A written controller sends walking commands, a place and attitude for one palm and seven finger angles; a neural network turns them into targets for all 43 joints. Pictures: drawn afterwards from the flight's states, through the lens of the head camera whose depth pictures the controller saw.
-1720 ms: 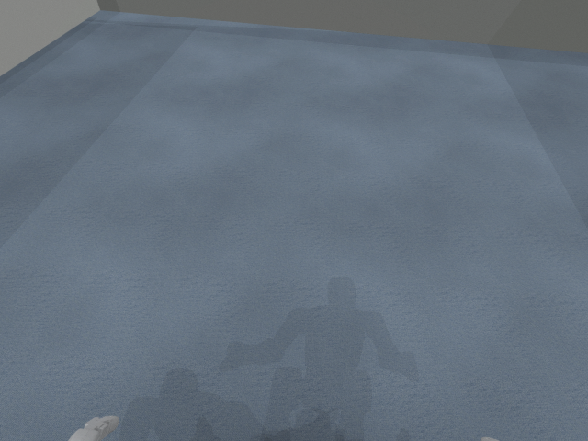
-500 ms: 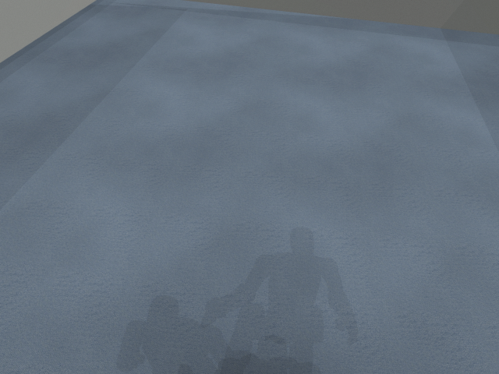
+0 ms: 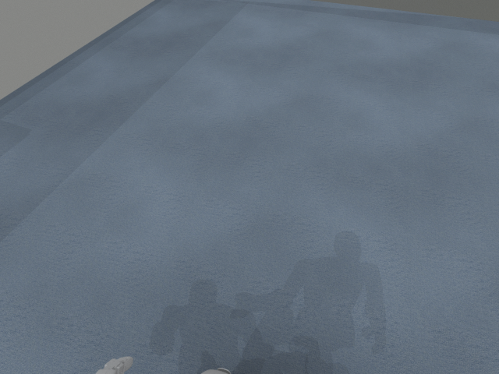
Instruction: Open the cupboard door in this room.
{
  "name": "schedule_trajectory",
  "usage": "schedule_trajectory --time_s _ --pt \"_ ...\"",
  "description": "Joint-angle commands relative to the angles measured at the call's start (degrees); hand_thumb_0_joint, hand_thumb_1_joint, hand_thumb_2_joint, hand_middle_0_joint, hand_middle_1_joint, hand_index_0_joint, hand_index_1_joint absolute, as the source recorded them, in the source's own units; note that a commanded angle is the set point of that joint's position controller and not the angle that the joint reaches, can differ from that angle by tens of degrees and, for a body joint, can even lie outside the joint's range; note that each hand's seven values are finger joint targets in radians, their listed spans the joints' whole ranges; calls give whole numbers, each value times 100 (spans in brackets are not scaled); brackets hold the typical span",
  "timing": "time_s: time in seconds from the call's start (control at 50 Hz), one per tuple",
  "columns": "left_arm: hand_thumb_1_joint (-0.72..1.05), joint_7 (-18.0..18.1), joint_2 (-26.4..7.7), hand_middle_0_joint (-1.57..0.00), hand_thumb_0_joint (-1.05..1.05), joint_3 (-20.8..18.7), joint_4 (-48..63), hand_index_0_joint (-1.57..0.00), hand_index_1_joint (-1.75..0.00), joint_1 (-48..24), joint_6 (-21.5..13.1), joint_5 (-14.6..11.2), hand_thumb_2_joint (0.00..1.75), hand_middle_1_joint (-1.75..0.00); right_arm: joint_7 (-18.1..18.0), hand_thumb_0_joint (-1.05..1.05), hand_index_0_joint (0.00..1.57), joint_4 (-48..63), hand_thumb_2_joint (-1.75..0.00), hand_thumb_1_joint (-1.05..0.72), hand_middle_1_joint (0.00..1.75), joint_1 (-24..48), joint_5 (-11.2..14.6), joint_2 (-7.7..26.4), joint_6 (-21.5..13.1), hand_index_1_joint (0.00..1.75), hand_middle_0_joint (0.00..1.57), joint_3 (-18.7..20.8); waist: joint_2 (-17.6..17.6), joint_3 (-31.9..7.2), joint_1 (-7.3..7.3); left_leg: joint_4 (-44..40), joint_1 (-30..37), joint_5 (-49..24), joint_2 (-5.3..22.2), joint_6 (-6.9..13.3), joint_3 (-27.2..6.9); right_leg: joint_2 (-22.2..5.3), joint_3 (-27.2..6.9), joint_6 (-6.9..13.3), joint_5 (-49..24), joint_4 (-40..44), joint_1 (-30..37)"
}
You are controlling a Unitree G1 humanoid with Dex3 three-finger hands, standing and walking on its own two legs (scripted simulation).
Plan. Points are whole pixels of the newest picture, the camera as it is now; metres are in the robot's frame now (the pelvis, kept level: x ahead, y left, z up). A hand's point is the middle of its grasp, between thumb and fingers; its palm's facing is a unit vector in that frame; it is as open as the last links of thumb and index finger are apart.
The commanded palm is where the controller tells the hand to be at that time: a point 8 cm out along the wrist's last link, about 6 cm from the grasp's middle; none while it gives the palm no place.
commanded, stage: turn or walk to find it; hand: left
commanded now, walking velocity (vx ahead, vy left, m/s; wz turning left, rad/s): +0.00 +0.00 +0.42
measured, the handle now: out of the picture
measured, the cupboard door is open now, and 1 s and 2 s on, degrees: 0 0 0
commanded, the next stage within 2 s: stand and wait in 1.10 s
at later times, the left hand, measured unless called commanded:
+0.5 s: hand out of the picture -0.07 +0.23 -0.19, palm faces +0.28 -0.93 -0.23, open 7.4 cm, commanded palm none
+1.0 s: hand out of the picture +0.00 +0.22 -0.14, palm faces +0.41 -0.86 -0.30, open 7.4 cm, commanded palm none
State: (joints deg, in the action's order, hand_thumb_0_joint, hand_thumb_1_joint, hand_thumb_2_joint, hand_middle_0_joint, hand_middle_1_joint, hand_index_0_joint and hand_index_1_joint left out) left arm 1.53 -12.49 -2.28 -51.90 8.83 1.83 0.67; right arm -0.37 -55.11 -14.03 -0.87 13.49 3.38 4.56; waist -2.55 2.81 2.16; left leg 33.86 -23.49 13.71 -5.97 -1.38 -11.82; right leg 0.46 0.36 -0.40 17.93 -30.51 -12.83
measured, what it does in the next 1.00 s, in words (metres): steps on the spot, turning left: left foot, then right foot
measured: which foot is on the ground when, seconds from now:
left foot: up 0.00-0.40, down 0.42-0.96, up 0.98-1.00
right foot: down 0.00-0.44, up 0.46-0.92, down 0.94-1.00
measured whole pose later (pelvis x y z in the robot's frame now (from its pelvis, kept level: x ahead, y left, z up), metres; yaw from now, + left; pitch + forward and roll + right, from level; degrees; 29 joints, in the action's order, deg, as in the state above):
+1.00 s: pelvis -0.03 -0.01 +0.00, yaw +26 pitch -1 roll +1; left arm 1.1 -10.5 -1.9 -50.8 8.4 1.2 0.8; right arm -0.5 -56.0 -15.5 -0.9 13.4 3.0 4.5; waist -3.5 3.6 2.7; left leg 41.2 -20.0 23.1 -4.2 -1.0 -6.2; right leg -1.2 4.0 1.7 17.6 -33.7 -15.1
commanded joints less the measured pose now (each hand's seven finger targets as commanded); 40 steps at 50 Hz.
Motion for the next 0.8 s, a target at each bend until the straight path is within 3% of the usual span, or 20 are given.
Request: schedule_trajectory --time_s 0.0,0.02,0.04,0.06,0.08,0.16,0.22,0.28,0.32,0.36,0.38,0.4,0.42,0.44,0.46,0.5,0.54,0.56,0.68,0.78 --pt "90 133 -1126 -20 0 -284 510 -20 -30 41 -157 54 90 -30 67 0 20 501 -90 -90 30 68 -83 682 -25 30 20 229 1385 117 -118 2858 -1028 1143 384 -2 368 -2223 -1748 757 542 2016 -468" --pt "90 106 -1010 -20 0 -237 514 -20 -30 -100 -180 40 90 -30 96 0 20 354 -90 -90 30 12 -68 622 12 30 20 225 1277 308 -61 3229 -855 896 413 -38 563 -1914 -1461 707 243 1948 -692" --pt "90 82 -928 -20 0 -175 522 -20 -30 -168 -195 38 90 -30 117 0 20 266 -90 -90 30 -167 -58 578 21 30 20 207 1144 348 66 3515 -869 622 448 -82 685 -1673 -951 661 -207 1756 -615" --pt "90 81 -802 -20 0 -156 508 -20 -30 -136 -213 38 90 -30 128 0 20 208 -90 -90 30 -281 -46 531 13 30 20 197 1038 328 110 3599 -916 460 469 -119 784 -1564 -653 631 -683 1623 -470" --pt "90 69 -800 -20 0 -149 476 -20 -30 24 -239 41 90 -30 130 0 20 198 -90 -90 30 -267 -38 477 11 30 20 172 1122 311 54 3647 -939 340 491 -161 876 -1498 -469 624 -941 1533 -300" --pt "90 82 -806 -20 0 -157 256 -20 -30 753 -261 48 90 -30 112 0 20 288 -90 -90 30 195 -32 456 7 30 20 106 1141 124 -263 3226 -1123 531 623 -274 1018 -1670 -391 770 -1891 1267 526" --pt "90 79 -948 -20 0 -202 154 -20 -30 1067 -247 93 90 -30 100 0 20 370 -90 -90 30 548 -14 412 -5 30 20 38 1245 -1 -407 2506 -915 962 711 -290 1191 -1843 -336 910 -2688 1028 826" --pt "90 86 -1080 -20 0 -269 66 -20 -30 1218 -219 135 90 -30 98 0 20 404 -90 -90 30 759 29 314 -81 30 20 -43 1386 -284 -518 1340 -376 1293 718 -223 1440 -1954 -220 957 -3586 649 1069" --pt "90 82 -1170 -20 0 -306 28 -20 -30 1192 -201 137 90 -30 87 0 20 393 -90 -90 30 652 56 300 -130 30 20 -68 1494 -474 -488 670 76 1189 624 -139 1599 -1939 -100 855 -3967 376 1095" --pt "90 68 -1171 -20 0 -317 -3 -20 -30 1005 -184 99 90 -30 73 0 20 296 -90 -90 30 325 61 363 -179 30 20 -56 1428 -616 -273 -399 829 367 577 -75 1691 -1808 192 551 -3718 -48 826" --pt "90 62 -1101 -20 0 -310 26 -20 -30 921 -166 44 90 -30 72 0 20 215 -90 -90 30 -30 40 551 -239 30 20 -18 976 -842 -57 -1216 1607 -610 740 10 1536 -1651 493 279 -3231 -693 467" --pt "90 28 -791 -20 0 -273 170 -20 -30 1007 -130 -9 90 -30 48 0 20 201 -90 -90 30 -217 -17 1112 -304 30 20 95 -515 -1085 15 -1376 2688 -2355 1968 464 100 -1035 864 -143 -1006 -1774 -898" --pt "90 33 -480 -20 0 -145 319 -20 -30 881 -91 21 90 -30 8 0 20 148 -90 -90 30 -425 50 1472 -272 30 20 180 -1445 -1080 60 -1211 2903 -4847 2948 1120 -908 -588 579 -375 1977 -2653 -1849" --pt "90 67 -634 -20 0 -178 306 -20 -30 690 -15 50 90 -30 0 0 20 111 -90 -90 30 -487 23 1380 -217 30 20 164 -797 -965 128 -1111 2419 -4359 2932 1363 -312 -684 234 -272 1892 -3147 -1571" --pt "90 69 -541 -20 0 -182 223 -20 -30 542 35 65 90 -30 -62 0 20 118 -90 -90 30 -286 -2 1164 -255 30 20 114 -1007 -728 66 -1286 2072 -3958 2593 1227 -262 -726 71 -312 1584 -3291 -1736" --pt "90 -3 -610 -20 0 -238 120 -20 -30 412 18 57 90 -30 -111 0 20 231 -90 -90 30 107 -15 941 -270 30 20 31 -734 -323 -62 -1304 1831 -3637 2163 1047 -13 -716 6 -368 887 -3556 -1862" --pt "90 -42 -582 -20 0 -239 24 -20 -30 610 1 44 90 -30 -120 0 20 275 -90 -90 30 176 10 887 -325 30 20 8 -607 -395 -182 -1276 2015 -3817 1910 966 235 -651 82 -435 570 -3580 -1876" --pt "90 -55 -605 -20 0 -246 -13 -20 -30 621 -1 41 90 -30 -122 0 20 288 -90 -90 30 127 26 865 -342 30 20 8 -506 -443 -169 -1306 2022 -3761 1856 942 266 -641 96 -453 452 -3559 -1819" --pt "90 -35 -565 -20 0 -247 151 -20 -30 289 42 28 90 -30 -102 0 20 326 -90 -90 30 -16 -8 870 -325 30 20 59 -494 -256 -112 -1497 1794 -2854 1828 1105 -182 -577 48 -550 410 -2909 -1699" --pt "90 -18 -465 -20 0 -222 366 -20 -30 -54 25 4 90 -30 -82 0 20 343 -90 -90 30 -83 -66 901 -269 30 20 107 -566 -175 -29 -1506 1418 -2228 1831 1205 -672 -417 39 -456 687 -1963 -1242"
